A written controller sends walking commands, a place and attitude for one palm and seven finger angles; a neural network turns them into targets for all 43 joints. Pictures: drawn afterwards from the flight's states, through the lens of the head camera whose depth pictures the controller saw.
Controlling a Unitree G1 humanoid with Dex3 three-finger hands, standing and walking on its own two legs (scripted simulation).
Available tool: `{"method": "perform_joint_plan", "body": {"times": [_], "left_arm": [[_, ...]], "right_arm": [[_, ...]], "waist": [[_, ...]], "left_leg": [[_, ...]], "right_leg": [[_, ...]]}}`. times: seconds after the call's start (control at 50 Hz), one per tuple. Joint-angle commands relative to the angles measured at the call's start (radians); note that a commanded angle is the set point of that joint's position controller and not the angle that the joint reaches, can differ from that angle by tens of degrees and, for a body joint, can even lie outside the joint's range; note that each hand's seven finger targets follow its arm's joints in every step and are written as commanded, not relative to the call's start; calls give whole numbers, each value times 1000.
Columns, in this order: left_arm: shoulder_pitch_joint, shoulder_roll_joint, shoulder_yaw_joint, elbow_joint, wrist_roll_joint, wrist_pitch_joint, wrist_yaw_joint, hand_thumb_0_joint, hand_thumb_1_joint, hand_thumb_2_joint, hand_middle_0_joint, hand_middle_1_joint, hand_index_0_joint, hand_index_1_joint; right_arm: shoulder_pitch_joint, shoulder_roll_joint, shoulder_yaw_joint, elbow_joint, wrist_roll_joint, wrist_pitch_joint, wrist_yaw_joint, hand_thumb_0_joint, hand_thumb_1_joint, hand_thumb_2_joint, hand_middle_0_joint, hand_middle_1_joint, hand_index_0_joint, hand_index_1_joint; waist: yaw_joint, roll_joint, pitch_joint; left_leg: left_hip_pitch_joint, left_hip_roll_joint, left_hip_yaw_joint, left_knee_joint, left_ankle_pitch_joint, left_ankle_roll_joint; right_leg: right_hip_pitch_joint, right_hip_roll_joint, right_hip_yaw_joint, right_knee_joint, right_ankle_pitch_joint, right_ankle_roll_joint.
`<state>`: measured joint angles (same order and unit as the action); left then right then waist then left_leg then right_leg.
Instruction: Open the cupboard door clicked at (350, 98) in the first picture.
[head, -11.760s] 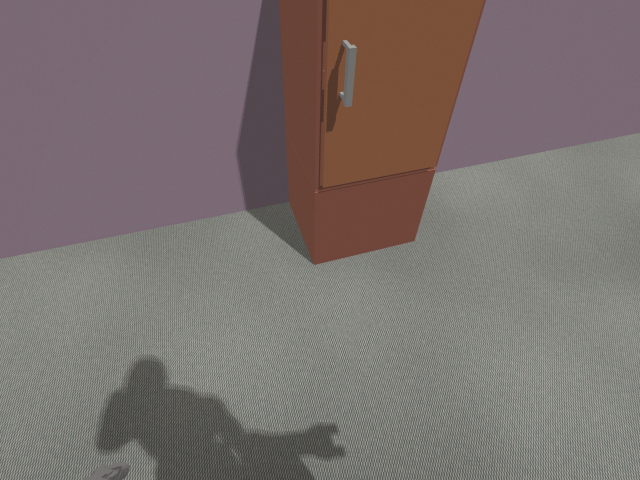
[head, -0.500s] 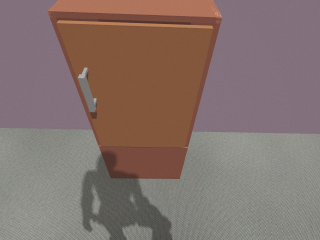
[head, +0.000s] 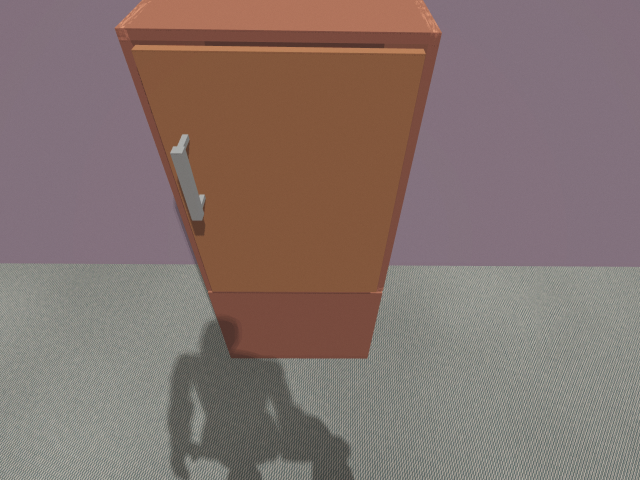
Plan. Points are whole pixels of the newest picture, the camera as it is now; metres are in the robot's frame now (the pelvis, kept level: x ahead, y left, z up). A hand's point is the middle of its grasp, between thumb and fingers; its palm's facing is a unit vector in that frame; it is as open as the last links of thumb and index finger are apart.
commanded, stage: come to a stop and stand still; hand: left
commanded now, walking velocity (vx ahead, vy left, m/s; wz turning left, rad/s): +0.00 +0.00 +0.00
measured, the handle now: (191, 179) +0.57 +0.26 +0.04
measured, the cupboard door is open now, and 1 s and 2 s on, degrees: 0 0 0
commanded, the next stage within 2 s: look again from close up in 0.82 s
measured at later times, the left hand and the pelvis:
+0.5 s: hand out of the picture -0.03 +0.14 -0.17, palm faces +0.05 -0.98 -0.17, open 7.4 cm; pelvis -0.02 -0.02 +0.01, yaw +0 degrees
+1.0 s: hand out of the picture -0.02 +0.14 -0.17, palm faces +0.06 -0.98 -0.17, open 7.4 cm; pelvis -0.01 -0.02 +0.01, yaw +0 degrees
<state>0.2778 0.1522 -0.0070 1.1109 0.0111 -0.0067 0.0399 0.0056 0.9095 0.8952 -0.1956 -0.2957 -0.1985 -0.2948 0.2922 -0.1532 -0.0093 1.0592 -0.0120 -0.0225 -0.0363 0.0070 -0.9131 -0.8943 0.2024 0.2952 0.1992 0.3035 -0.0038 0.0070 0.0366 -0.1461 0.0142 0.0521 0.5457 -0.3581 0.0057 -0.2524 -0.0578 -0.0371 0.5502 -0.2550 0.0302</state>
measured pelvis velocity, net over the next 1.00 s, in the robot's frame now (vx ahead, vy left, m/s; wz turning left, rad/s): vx -0.01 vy -0.02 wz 0.01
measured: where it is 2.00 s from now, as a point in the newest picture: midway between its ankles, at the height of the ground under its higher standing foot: outside the picture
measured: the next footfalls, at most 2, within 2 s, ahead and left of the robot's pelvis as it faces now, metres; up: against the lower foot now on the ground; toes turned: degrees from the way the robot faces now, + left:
none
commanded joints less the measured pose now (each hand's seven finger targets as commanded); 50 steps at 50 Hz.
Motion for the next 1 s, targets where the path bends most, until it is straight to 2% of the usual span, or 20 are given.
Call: {"method": "perform_joint_plan", "body": {"times": [0.0, 0.04, 0.1, 0.16, 0.3, 0.44, 0.52, 0.6, 0.74, 0.76, 0.9, 0.98], "left_arm": [[35, 88, 11, -49, 6, -3, -3, 0, 900, 900, -200, -300, -200, -300], [43, 93, 12, -53, 8, -1, -6, 0, 900, 900, -200, -300, -200, -300], [56, 97, 14, -57, 7, -5, -8, 0, 900, 900, -200, -300, -200, -300], [61, 98, 16, -64, 7, -6, -9, 0, 900, 900, -200, -300, -200, -300], [70, 97, 22, -64, 4, -14, -10, 0, 900, 900, -200, -300, -200, -300], [75, 88, 24, -51, 2, -18, -9, 0, 900, 900, -200, -300, -200, -300], [82, 81, 25, -44, 1, -19, -8, 0, 900, 900, -200, -300, -200, -300], [85, 77, 26, -35, 0, -23, -8, 0, 900, 900, -200, -300, -200, -300], [83, 72, 25, -33, 1, -21, -6, 0, 900, 900, -200, -300, -200, -300], [83, 73, 26, -32, 1, -20, -6, 0, 900, 900, -200, -300, -200, -300], [84, 67, 28, -33, 1, -21, -7, 0, 900, 900, -200, -300, -200, -300], [85, 65, 27, -34, 2, -19, -5, 0, 900, 900, -200, -300, -200, -300]], "right_arm": [[53, -99, -9, -54, -2, -2, 5, 0, -900, -900, 200, 300, 200, 300], [54, -94, -8, -55, -4, -1, 9, 0, -900, -900, 200, 300, 200, 300], [62, -102, -10, -57, -4, 0, 11, 0, -900, -900, 200, 300, 200, 300], [69, -104, -11, -53, -5, 0, 13, 0, -900, -900, 200, 300, 200, 300], [99, -86, -7, -28, -3, -3, 12, 0, -900, -900, 200, 300, 200, 300], [124, -65, -1, 9, -1, -2, 11, 0, -900, -900, 200, 300, 200, 300], [131, -51, -1, 26, -1, -4, 9, 0, -900, -900, 200, 300, 200, 300], [132, -48, -1, 34, 0, -6, 7, 0, -900, -900, 200, 300, 200, 300], [127, -41, -1, 46, 0, -3, 5, 0, -900, -900, 200, 300, 200, 300], [127, -39, -1, 47, 0, -3, 6, 0, -900, -900, 200, 300, 200, 300], [119, -44, -4, 48, -1, -7, 4, 0, -900, -900, 200, 300, 200, 300], [109, -46, -4, 48, 0, -8, 3, 0, -900, -900, 200, 300, 200, 300]], "waist": [[-1, -5, 117], [5, 35, 145], [4, -11, 130], [3, -13, 111], [-1, -21, 61], [-1, -45, 74], [1, -15, 62], [2, -26, 38], [3, -3, 74], [3, -22, 79], [3, -6, 47], [6, 8, 60]], "left_leg": [[-177, 95, -98, -193, 105, 25], [-209, 87, -110, -231, 10, 26], [-197, 75, -105, -236, -39, 28], [-187, 73, -101, -240, -58, 29], [-148, 63, -77, -211, 7, 24], [-141, 60, -66, -194, 47, 17], [-126, 65, -62, -194, 75, 14], [-116, 63, -55, -177, 116, 11], [-126, 68, -58, -188, 114, 7], [-128, 67, -57, -188, 111, 7], [-106, 73, -62, -194, 147, 8], [-112, 79, -65, -205, 145, 9]], "right_leg": [[12, -32, 45, -89, 37, -55], [8, -27, 50, -96, 5, -53], [8, -29, 64, -120, -13, -53], [6, -31, 71, -135, -37, -51], [17, -47, 88, -165, -45, -55], [9, -54, 90, -185, -52, -59], [21, -54, 83, -183, -19, -61], [46, -60, 82, -177, 40, -63], [37, -54, 78, -184, 46, -61], [33, -56, 75, -186, 39, -60], [56, -51, 68, -172, 94, -58], [57, -48, 63, -165, 110, -56]]}}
